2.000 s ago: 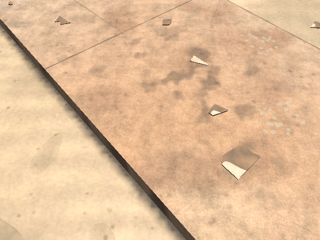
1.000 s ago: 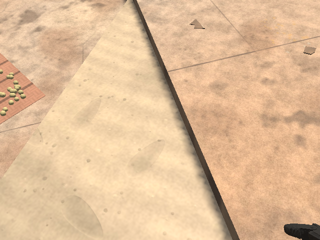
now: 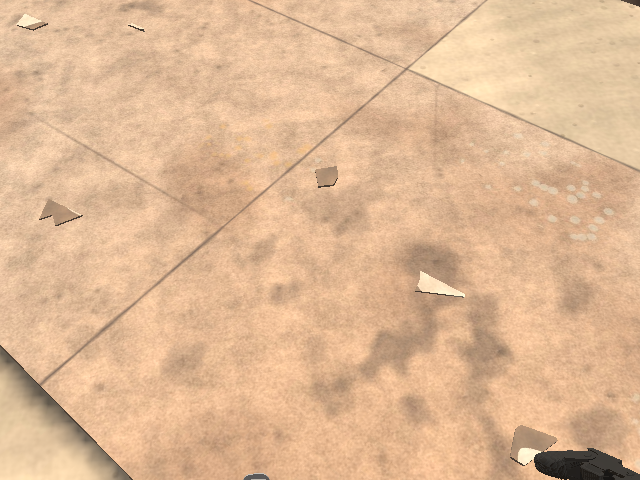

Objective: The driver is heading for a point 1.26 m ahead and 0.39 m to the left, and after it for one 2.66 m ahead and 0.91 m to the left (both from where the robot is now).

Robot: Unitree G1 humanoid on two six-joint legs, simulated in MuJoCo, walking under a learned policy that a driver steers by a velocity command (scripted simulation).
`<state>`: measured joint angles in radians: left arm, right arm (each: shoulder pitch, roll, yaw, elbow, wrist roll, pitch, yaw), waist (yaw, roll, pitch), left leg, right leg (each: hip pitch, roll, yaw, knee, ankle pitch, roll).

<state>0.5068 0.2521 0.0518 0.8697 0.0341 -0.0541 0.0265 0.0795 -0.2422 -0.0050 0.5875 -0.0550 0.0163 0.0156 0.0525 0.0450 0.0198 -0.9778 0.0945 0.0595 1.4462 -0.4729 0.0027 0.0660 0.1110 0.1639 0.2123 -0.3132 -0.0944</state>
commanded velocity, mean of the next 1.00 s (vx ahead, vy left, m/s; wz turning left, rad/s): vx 0.50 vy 0.00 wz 0.42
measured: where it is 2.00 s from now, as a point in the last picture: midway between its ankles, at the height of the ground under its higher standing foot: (182, 189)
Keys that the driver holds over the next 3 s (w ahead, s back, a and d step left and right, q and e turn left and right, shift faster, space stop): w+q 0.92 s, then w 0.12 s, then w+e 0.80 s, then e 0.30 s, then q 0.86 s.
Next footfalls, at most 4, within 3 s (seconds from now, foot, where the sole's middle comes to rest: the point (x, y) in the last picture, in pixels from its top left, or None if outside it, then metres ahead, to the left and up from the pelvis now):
0.10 left None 0.29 0.11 -0.67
0.68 right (323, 372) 0.64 0.08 -0.67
1.14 left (153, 330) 0.73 0.46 -0.67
1.64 right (228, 206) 1.09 0.35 -0.67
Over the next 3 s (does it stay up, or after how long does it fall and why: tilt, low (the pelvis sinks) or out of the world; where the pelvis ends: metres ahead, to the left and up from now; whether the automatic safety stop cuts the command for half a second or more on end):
stays up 1.21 0.50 0.10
